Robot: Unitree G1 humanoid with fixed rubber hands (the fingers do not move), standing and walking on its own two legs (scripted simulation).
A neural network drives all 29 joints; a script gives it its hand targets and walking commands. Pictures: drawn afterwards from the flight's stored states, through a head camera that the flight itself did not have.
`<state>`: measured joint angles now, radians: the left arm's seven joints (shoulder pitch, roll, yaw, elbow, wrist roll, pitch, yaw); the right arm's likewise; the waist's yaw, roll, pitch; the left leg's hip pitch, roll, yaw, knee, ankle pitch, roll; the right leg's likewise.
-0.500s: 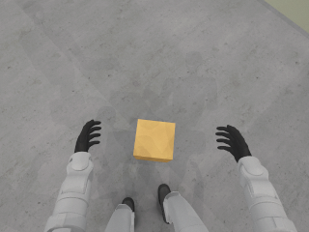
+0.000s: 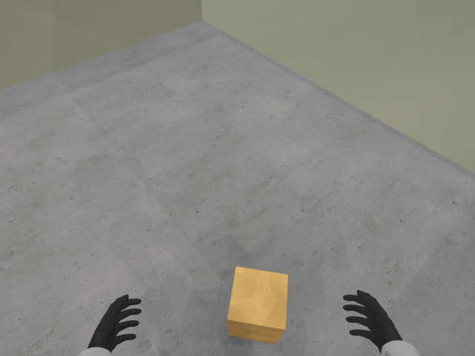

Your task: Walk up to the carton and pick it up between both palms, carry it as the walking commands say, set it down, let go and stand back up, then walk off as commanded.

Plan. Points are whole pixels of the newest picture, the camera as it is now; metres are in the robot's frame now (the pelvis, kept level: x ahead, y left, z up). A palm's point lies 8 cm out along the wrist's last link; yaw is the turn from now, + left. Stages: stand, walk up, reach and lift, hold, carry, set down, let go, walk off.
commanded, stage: let go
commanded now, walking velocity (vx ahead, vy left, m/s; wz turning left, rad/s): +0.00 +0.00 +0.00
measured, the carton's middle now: (256, 306) +0.37 -0.08 -0.65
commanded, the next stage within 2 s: stand in 0.38 s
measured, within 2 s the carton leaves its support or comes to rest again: neither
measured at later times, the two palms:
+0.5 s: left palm out of the picture +0.14 +0.25 -0.08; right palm (405, 341) +0.15 -0.27 -0.08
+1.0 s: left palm out of the picture +0.11 +0.27 -0.09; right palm (421, 351) +0.14 -0.31 -0.10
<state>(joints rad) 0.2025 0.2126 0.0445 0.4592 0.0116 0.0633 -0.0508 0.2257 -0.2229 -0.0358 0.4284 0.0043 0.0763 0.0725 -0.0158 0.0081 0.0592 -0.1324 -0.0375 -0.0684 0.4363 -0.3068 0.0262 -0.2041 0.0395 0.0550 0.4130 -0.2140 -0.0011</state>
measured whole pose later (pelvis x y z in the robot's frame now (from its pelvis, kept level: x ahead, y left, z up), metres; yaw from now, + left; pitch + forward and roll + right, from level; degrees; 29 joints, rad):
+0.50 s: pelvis +0.00 -0.01 -0.01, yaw +0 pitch -2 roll -1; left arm 0.20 0.26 0.03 0.63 0.05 0.05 0.01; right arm 0.20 -0.30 -0.04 0.54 -0.04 0.09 -0.02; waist -0.01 0.03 0.02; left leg -0.14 -0.03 -0.06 0.53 -0.36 0.02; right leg -0.22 0.04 0.04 0.52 -0.28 -0.01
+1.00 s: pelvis +0.01 -0.02 +0.00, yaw +2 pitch -1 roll +0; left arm 0.16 0.33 0.04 0.85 0.03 0.00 0.02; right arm 0.20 -0.36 -0.01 0.78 -0.03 0.00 -0.03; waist 0.01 0.04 0.02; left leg -0.10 -0.02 -0.10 0.46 -0.34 -0.01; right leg -0.17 0.05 0.00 0.47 -0.27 -0.04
